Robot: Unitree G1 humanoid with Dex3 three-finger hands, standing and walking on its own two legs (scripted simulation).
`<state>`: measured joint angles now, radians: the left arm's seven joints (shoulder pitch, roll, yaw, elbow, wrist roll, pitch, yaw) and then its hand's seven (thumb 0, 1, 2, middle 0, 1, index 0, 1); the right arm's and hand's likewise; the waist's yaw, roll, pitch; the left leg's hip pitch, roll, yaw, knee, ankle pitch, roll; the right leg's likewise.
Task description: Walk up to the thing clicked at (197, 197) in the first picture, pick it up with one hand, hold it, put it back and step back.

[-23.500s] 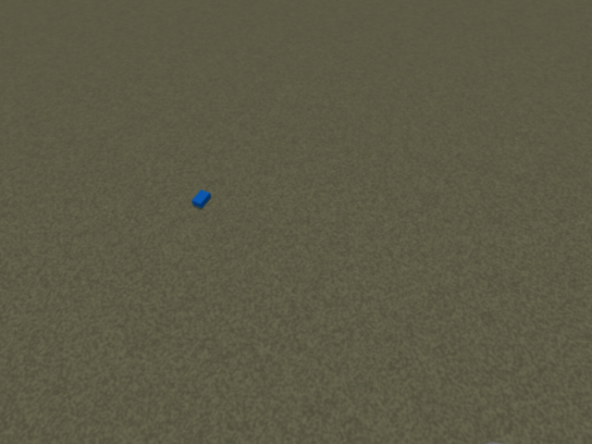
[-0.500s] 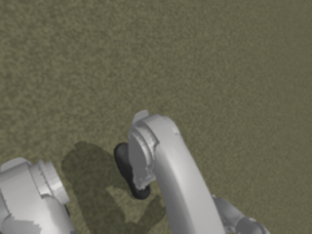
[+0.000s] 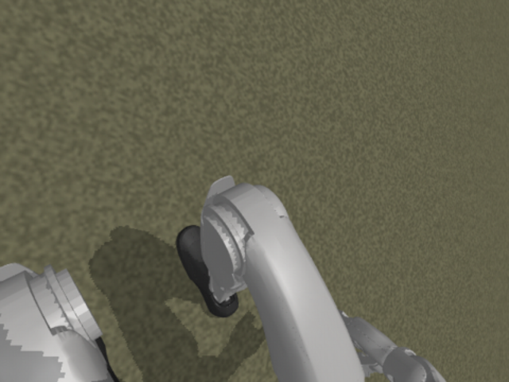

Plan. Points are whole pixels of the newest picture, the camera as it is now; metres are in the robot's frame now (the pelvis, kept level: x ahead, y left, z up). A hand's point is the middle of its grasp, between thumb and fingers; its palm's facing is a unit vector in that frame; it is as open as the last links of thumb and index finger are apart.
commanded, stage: close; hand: left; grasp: from above
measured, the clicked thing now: out of the picture +0.47 +0.32 -0.30
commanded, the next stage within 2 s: settle in 1.50 s
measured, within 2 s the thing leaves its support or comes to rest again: leaves its support in 1.96 s
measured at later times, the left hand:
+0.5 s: hand out of the picture +0.45 +0.31 -0.27, palm faces -0.47 -0.11 -0.88, open 10.4 cm
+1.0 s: hand out of the picture +0.46 +0.31 -0.26, palm faces -0.45 -0.11 -0.89, open 8.3 cm
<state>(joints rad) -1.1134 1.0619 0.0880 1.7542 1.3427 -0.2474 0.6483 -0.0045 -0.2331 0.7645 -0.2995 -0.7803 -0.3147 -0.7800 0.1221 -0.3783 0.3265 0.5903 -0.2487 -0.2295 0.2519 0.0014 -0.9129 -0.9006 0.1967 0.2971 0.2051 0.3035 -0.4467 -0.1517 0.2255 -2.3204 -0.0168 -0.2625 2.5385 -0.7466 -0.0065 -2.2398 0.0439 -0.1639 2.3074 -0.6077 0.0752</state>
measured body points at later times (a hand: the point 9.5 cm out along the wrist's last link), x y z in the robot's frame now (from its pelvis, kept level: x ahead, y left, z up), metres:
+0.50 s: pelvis +0.00 +0.00 +0.00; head +0.29 +0.14 +0.31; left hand +0.47 +0.31 -0.22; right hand +0.04 -0.25 -0.04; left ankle +0.06 +0.12 -0.28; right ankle +0.13 -0.12 -0.28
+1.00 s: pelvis -0.01 +0.00 +0.00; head +0.29 +0.13 +0.31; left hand +0.48 +0.31 -0.21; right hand +0.03 -0.24 -0.04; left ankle +0.06 +0.12 -0.28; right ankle +0.13 -0.12 -0.28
